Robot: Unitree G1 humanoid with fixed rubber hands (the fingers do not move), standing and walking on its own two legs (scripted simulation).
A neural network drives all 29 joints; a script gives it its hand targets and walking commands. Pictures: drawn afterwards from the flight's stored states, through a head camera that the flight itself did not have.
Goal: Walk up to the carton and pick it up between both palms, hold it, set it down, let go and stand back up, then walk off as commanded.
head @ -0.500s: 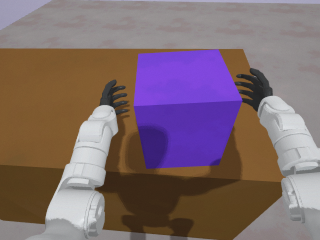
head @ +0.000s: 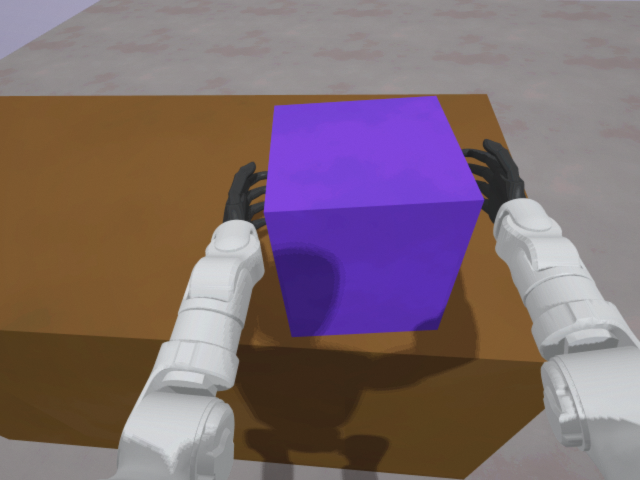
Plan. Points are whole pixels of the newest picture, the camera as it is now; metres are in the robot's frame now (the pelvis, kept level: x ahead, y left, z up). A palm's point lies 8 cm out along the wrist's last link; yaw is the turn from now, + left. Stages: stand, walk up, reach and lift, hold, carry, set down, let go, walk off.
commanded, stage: reach and lift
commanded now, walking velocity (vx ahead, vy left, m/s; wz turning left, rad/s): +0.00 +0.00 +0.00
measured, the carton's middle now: (359, 223) +0.44 -0.02 +0.10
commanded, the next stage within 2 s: none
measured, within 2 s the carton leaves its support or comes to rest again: leaves its support in 1.28 s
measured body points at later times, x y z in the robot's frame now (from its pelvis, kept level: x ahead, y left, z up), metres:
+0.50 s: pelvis +0.00 +0.00 +0.00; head +0.02 -0.01 +0.45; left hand +0.42 +0.13 +0.13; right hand +0.45 -0.17 +0.14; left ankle -0.01 +0.15 -0.75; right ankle +0.00 -0.10 -0.75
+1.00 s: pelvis +0.00 +0.00 +0.00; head +0.02 -0.01 +0.45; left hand +0.42 +0.13 +0.13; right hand +0.45 -0.17 +0.14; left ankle -0.01 +0.15 -0.75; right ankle +0.00 -0.10 -0.75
